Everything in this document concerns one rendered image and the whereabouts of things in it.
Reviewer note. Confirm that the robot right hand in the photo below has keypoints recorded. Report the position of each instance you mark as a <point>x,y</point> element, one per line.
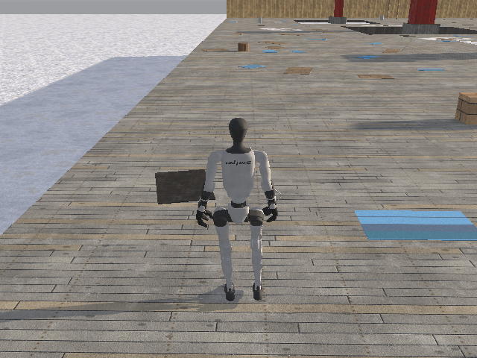
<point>269,211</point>

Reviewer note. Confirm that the robot left forearm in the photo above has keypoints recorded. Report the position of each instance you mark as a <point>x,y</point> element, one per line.
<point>204,199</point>

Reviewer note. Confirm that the robot right forearm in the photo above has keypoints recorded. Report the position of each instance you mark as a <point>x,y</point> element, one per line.
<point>271,198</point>

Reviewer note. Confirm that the robot right thigh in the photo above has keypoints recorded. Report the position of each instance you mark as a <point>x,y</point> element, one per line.
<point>256,217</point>

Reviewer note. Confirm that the right robot foot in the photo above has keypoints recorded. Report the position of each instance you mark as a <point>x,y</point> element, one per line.
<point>257,294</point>

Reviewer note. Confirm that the robot right upper arm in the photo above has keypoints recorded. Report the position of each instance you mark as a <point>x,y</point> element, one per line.
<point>264,168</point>

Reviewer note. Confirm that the robot left hand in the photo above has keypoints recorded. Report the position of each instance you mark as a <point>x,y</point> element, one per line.
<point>200,215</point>

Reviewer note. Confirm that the robot left upper arm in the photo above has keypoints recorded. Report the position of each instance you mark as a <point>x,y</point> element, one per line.
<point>211,169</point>

